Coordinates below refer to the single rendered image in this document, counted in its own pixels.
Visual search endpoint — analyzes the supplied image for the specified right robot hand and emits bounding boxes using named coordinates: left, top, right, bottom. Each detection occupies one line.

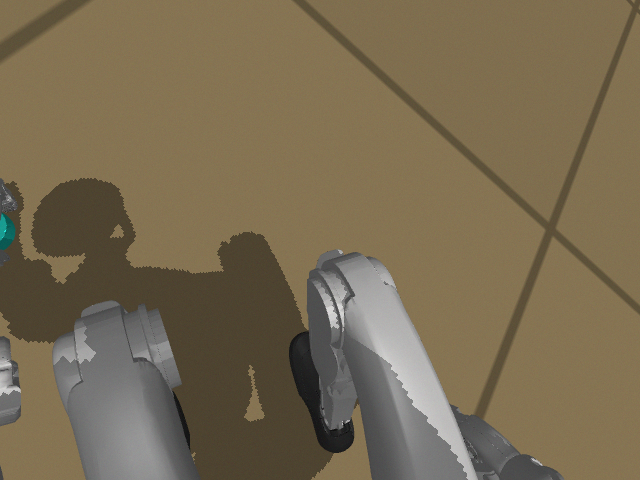
left=450, top=404, right=520, bottom=480

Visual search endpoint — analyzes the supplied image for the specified left robot hand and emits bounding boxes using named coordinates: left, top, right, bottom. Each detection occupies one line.
left=0, top=178, right=18, bottom=267

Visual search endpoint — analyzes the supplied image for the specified left robot foot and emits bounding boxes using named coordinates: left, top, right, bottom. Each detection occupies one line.
left=172, top=390, right=190, bottom=450

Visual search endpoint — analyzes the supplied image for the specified tin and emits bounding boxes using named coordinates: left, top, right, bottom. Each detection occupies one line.
left=0, top=213, right=15, bottom=250

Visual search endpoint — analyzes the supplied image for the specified right robot arm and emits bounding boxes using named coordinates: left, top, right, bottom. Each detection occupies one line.
left=499, top=454, right=565, bottom=480

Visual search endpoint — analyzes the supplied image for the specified right robot foot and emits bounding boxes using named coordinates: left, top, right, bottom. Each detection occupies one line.
left=289, top=331, right=354, bottom=453

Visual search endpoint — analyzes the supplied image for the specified left robot arm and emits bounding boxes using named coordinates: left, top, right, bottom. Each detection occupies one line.
left=0, top=336, right=21, bottom=480

